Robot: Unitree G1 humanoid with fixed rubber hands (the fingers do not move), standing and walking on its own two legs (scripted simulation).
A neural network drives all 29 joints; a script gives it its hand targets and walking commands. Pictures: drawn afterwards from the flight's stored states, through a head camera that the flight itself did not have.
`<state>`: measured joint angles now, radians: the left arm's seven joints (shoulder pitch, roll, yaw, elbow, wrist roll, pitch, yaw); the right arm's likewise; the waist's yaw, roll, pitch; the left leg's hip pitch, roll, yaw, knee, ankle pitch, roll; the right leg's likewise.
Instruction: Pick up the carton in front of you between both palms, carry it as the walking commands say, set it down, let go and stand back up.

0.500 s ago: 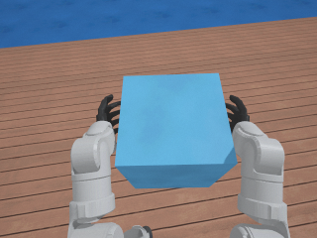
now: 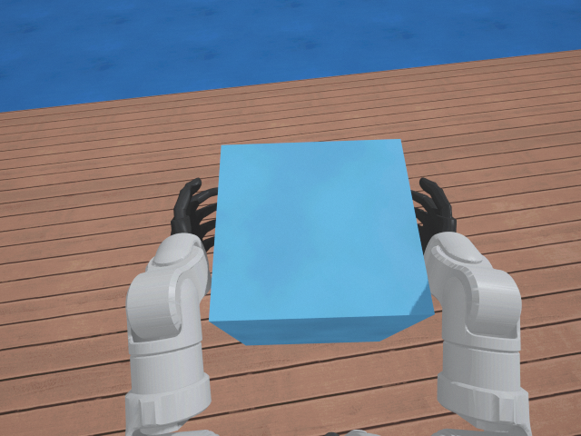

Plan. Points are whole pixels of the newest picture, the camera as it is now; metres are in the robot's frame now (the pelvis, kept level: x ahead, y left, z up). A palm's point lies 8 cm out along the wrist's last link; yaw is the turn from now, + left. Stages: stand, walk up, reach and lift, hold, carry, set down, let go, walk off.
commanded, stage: carry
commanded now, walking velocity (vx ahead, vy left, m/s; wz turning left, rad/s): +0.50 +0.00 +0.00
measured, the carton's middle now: (311, 257) +0.34 +0.00 +0.05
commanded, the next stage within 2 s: none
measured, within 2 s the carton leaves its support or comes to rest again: neither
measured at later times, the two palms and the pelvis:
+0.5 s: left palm (200, 113) +0.66 +0.20 +0.06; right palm (357, 113) +0.65 -0.10 +0.06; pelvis +0.33 +0.05 -0.03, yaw +1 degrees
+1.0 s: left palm (225, 55) +0.97 +0.20 +0.02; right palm (340, 52) +1.00 -0.10 +0.00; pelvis +0.67 +0.02 -0.06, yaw +2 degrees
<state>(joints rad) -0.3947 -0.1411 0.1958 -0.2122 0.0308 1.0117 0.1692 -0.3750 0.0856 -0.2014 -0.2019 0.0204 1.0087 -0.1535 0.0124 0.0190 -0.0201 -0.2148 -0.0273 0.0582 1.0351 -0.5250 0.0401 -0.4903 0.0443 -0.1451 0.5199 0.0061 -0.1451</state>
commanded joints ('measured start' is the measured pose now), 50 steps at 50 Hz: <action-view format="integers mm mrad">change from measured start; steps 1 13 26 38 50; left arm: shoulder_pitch -468 -490 -484 -352 -635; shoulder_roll -647 -733 -767 -597 -827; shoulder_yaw -618 -671 -598 -539 -695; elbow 35 14 34 21 -35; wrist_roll -222 -235 -156 -93 -314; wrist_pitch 36 -22 -18 1 -54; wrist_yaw -17 -65 -34 -16 -95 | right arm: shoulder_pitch -539 -519 -589 -523 -543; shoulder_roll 640 760 820 678 856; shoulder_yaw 558 628 668 656 611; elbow -38 -14 -69 -44 19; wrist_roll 138 103 194 194 84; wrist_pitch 35 -19 -28 -11 -51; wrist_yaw -5 29 51 41 12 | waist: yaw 64 86 -49 62 12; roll -83 -146 21 34 -129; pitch -453 -354 -407 -444 -423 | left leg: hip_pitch -528 -351 299 168 -503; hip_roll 33 -15 328 101 75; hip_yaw -96 62 -321 29 -51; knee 327 -518 -615 -101 -33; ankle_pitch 38 505 789 866 314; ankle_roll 13 -13 169 14 -1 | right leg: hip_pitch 694 569 -242 460 532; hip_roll -391 -192 -93 -44 -267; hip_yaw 595 165 159 16 291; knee -99 14 585 -178 -112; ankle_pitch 118 349 -394 301 347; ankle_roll -164 -37 118 48 -50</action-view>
